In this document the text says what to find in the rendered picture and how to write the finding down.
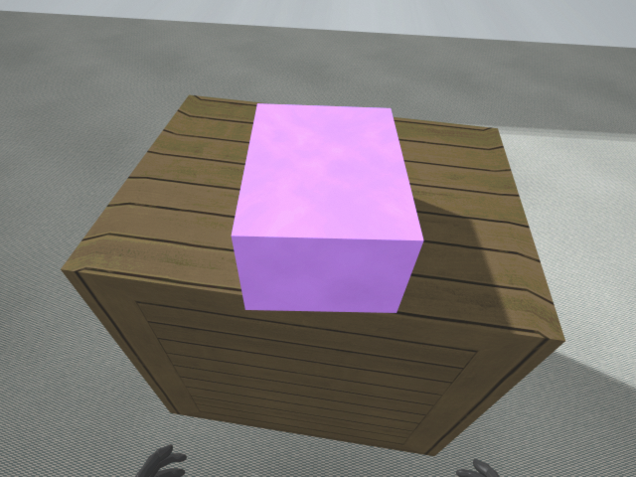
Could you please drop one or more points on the robot left hand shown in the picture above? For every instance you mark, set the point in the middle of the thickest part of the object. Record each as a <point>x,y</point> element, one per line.
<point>160,458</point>

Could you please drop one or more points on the pedestal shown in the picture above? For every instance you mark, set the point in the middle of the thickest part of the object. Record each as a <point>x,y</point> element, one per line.
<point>158,270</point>

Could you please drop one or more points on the carton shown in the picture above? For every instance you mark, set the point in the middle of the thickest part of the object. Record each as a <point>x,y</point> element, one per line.
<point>325,219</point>

